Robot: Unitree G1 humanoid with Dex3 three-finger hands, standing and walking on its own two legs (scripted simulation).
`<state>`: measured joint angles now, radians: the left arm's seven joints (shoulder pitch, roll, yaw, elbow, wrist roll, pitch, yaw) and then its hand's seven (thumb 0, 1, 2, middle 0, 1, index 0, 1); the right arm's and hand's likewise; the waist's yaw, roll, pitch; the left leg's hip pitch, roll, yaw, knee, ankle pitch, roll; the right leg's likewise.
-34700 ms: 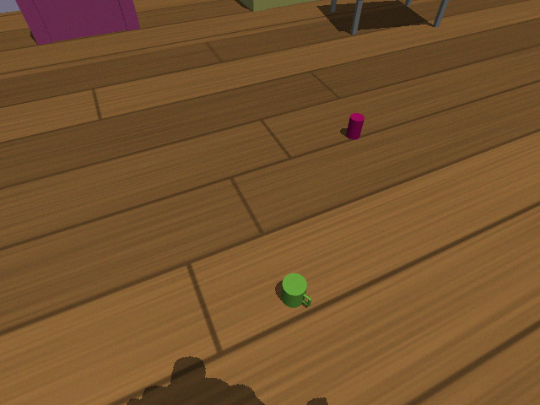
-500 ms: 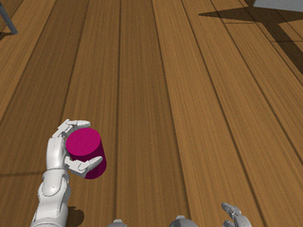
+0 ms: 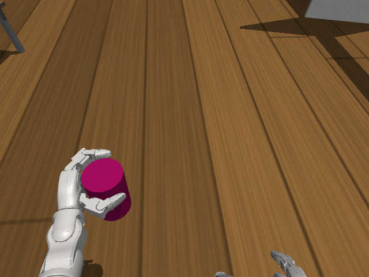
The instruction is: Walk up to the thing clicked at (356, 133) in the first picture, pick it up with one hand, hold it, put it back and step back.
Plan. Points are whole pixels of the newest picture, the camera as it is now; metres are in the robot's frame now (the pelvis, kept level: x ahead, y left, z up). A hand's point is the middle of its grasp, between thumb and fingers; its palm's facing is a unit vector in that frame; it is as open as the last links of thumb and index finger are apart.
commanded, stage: hold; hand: left
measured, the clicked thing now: (108, 190) +0.32 +0.17 -0.02
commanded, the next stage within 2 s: none
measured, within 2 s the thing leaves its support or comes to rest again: neither
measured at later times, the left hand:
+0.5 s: hand (99, 183) +0.32 +0.17 +0.04, palm faces +0.13 -0.99 -0.03, open 11.3 cm
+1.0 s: hand (98, 186) +0.31 +0.17 +0.04, palm faces +0.12 -0.99 -0.04, open 11.3 cm
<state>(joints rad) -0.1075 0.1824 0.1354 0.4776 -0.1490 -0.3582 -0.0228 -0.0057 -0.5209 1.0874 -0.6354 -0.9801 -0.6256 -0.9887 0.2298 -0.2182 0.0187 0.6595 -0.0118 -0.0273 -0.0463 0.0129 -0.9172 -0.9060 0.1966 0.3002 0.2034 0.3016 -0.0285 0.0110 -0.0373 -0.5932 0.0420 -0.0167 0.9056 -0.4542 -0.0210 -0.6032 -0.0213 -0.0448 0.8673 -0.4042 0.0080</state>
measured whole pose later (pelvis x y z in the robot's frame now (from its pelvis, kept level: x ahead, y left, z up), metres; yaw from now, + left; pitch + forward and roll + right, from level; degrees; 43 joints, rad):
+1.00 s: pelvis -0.01 +0.00 +0.01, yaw +0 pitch +5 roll -1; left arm -0.09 0.19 0.12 0.46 -0.15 -0.35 -0.02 -0.01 -0.52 1.08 -0.63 -0.98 -0.62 -0.99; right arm 0.24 -0.22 0.02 0.68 -0.01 -0.05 -0.04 0.01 -0.92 -0.91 0.20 0.30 0.20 0.30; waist -0.02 0.01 -0.02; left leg -0.52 0.04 -0.02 0.85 -0.41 -0.02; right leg -0.53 -0.02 -0.04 0.81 -0.36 0.01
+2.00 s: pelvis -0.01 +0.00 +0.01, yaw +0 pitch +5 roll -1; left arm -0.08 0.18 0.12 0.45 -0.14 -0.35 -0.01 -0.01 -0.52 1.08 -0.63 -0.98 -0.62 -0.99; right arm 0.24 -0.22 0.00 0.69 0.00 -0.06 -0.04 0.01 -0.92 -0.91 0.20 0.30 0.20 0.30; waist -0.02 0.01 -0.02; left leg -0.52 0.04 -0.01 0.85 -0.42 -0.01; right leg -0.53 -0.02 -0.04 0.81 -0.36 0.01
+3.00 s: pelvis -0.03 +0.00 -0.06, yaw +0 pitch +18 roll -2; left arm -0.24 0.19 0.21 0.74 -0.12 -0.63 -0.02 -0.01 -0.51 1.06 -0.65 -0.96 -0.64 -0.96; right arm 0.20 -0.24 -0.03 0.71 -0.05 -0.07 0.02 0.01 -0.89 -0.91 0.20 0.30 0.20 0.30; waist -0.05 -0.01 -0.10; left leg -1.01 0.04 -0.04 1.22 -0.53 -0.02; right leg -1.01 -0.03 -0.05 1.18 -0.48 0.00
